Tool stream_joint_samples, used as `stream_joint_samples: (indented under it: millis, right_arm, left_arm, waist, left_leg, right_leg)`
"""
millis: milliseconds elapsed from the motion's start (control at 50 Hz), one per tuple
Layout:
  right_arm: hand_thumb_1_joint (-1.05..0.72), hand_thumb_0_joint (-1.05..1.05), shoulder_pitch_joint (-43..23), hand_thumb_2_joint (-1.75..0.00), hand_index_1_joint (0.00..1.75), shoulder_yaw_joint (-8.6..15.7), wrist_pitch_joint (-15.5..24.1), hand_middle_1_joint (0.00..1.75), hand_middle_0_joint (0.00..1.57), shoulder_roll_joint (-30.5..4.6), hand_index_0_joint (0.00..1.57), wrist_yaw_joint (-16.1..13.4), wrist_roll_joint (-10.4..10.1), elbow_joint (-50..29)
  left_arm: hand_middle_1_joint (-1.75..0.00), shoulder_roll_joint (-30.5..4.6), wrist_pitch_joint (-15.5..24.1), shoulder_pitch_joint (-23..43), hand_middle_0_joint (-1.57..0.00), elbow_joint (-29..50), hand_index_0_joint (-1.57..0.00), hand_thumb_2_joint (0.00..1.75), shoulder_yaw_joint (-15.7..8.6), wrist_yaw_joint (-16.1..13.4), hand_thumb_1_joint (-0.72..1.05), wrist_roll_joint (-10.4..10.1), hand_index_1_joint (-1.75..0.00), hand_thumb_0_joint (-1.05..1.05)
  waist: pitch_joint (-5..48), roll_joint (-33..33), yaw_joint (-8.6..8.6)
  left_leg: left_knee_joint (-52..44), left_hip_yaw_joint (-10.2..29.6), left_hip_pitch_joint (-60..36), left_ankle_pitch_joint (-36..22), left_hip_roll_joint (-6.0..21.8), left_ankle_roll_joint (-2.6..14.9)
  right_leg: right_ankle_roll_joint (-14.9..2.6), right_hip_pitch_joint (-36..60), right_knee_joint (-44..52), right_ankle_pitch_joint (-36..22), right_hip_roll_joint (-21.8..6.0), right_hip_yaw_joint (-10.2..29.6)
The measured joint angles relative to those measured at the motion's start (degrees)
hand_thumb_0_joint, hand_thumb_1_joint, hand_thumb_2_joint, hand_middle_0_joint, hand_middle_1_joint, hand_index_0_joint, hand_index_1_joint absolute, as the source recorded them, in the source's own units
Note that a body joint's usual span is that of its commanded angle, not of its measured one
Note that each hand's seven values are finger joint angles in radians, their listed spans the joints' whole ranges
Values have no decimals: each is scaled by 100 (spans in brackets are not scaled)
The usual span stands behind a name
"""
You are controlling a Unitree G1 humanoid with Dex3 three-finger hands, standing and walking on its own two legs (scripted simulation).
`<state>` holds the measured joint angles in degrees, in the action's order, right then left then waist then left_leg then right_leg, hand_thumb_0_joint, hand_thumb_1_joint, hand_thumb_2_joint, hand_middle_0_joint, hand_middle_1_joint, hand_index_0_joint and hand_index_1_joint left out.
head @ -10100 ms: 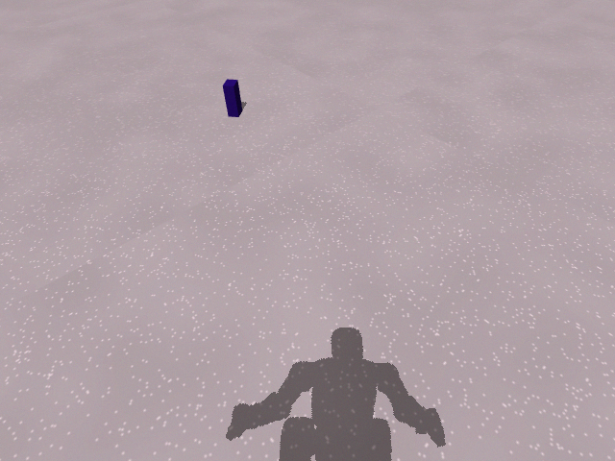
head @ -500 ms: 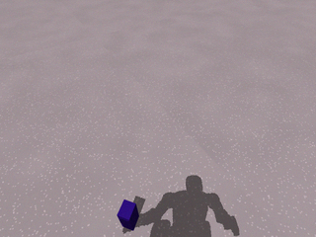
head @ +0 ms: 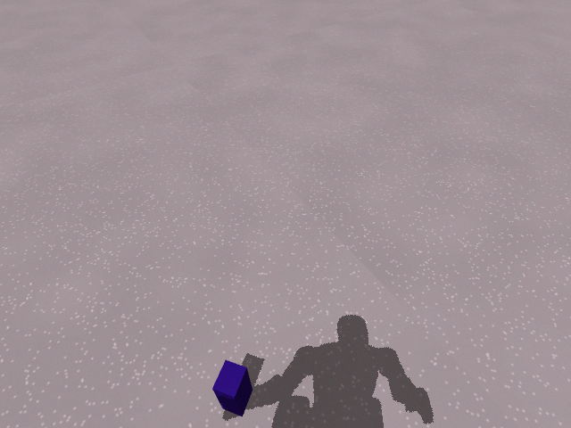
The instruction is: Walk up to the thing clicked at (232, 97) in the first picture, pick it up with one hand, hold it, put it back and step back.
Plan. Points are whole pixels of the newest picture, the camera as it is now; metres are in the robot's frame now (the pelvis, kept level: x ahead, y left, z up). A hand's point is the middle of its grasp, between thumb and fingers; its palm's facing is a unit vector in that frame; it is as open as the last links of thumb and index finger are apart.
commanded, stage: go down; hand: left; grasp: from the side
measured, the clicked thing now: (234, 389) +0.39 +0.20 -0.68
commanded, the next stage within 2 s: none
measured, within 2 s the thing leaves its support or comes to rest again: neither
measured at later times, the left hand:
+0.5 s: hand out of the picture +0.14 +0.28 -0.19, palm faces +0.06 -0.94 -0.33, open 15.3 cm
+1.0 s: hand out of the picture +0.13 +0.29 -0.21, palm faces +0.10 -0.95 -0.31, open 17.5 cm
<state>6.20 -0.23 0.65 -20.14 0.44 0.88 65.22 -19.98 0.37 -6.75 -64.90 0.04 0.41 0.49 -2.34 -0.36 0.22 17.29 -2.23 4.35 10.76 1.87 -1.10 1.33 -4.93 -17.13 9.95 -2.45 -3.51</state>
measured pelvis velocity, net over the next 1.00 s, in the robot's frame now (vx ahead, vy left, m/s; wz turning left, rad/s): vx -0.02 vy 0.01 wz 0.00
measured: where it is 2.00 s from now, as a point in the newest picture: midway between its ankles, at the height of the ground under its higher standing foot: outside the picture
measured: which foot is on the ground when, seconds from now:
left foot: down 0.00-1.00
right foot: down 0.00-1.00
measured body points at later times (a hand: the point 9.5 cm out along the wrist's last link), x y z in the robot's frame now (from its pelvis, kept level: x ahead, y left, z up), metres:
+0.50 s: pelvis -0.02 +0.00 -0.05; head +0.05 +0.01 +0.40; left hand +0.13 +0.32 -0.16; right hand +0.08 -0.26 -0.16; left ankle -0.01 +0.13 -0.75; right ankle -0.01 -0.13 -0.75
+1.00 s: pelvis -0.02 +0.01 -0.10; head +0.07 +0.03 +0.34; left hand +0.12 +0.34 -0.18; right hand +0.16 -0.24 -0.17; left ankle -0.01 +0.13 -0.75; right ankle -0.01 -0.13 -0.75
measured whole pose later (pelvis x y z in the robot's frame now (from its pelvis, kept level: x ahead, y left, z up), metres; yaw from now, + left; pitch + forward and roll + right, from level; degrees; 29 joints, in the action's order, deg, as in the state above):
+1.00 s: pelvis -0.02 +0.01 -0.10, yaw +0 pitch +17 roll -3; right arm 12.3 0.3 10.9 -13.2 -4.5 0.0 32.0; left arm -21.0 -11.7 -16.9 -23.4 -16.1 6.9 -0.5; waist 7.0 -0.2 -1.7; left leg 66.3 1.1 52.0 31.4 3.4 -0.6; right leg 1.3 -50.4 -62.7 29.1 -2.8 -4.3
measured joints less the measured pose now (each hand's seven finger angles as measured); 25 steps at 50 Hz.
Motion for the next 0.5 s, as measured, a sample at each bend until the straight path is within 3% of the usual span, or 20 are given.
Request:
stream_joint_samples:
  millis: [80, 100, 140, 180, 300, 420, 500]
  right_arm:
    - [-91, 0, -6, -90, 30, -3, 4, 30, 20, -4, 20, -4, -1, 0]
    - [-91, 0, 76, -90, 30, -5, -28, 30, 20, 3, 20, -43, -83, -214]
    - [-92, 0, 285, -91, 30, 9, 87, 30, 20, 57, 20, -153, -242, -777]
    - [-93, 0, 387, -91, 30, 32, 148, 30, 20, 164, 20, -199, -299, -1181]
    - [-95, 0, 626, -92, 30, 136, 191, 30, 20, 553, 20, -158, -200, -1912]
    - [-93, 0, 861, -91, 30, 177, 178, 30, 20, 634, 20, -100, -196, -2340]
    - [-92, 1, 940, -91, 30, 233, 271, 30, 20, 600, 20, -127, -184, -2593]
  left_arm:
    - [-30, 0, -4, 11, -20, 4, -20, 89, 0, 1, 90, -1, -30, 0]
    - [-29, 18, -17, -25, -19, 150, -19, 89, -41, -28, 89, -63, -29, 0]
    - [-26, 99, 63, 150, -16, 347, -16, 85, -187, -87, 86, -145, -26, 1]
    - [-21, 133, 80, 509, -13, 267, -13, 79, -390, -47, 79, -81, -21, 1]
    - [-10, -19, 15, 1000, -6, 452, -7, 49, -1047, 186, 49, 281, -9, 0]
    - [-6, -73, -204, 629, -4, 1004, -6, 24, -1350, 348, 13, 317, -4, 0]
    - [-5, -71, -313, 234, -5, 1558, -6, 15, -1419, 441, -9, 276, -3, 0]
  waist:
    - [1, -3, 2]
    - [35, -6, -9]
    - [-26, -13, -8]
    - [-59, 5, -20]
    - [105, 140, -111]
    - [363, 93, -237]
    - [515, 53, -234]
  left_leg:
    - [-14, -2, -10, -5, -5, -1]
    - [71, 8, 107, 23, -6, 5]
    - [346, 50, 411, 107, -9, 18]
    - [651, 78, 784, 192, 7, 16]
    - [1569, 58, 1823, 537, 83, -11]
    - [2430, 61, 2580, 946, 115, 12]
    - [3098, 81, 3125, 1262, 122, 33]
  right_leg:
    - [0, -2, -11, 8, -5, 3]
    - [-5, -113, -94, 37, -10, -5]
    - [-18, -390, -345, 122, -25, -35]
    - [-36, -740, -617, 200, -22, -49]
    - [-75, -1795, -1511, 512, 13, 15]
    - [-55, -2533, -2302, 869, 9, 53]
    - [-28, -3063, -2937, 1160, -12, 68]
